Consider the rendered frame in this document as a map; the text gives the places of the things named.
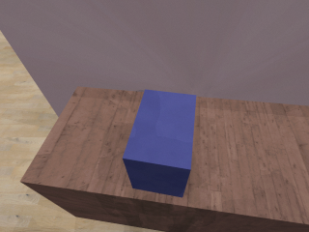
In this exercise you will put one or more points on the carton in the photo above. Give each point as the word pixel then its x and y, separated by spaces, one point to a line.
pixel 158 153

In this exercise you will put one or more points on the pedestal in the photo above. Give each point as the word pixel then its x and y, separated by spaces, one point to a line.
pixel 249 166

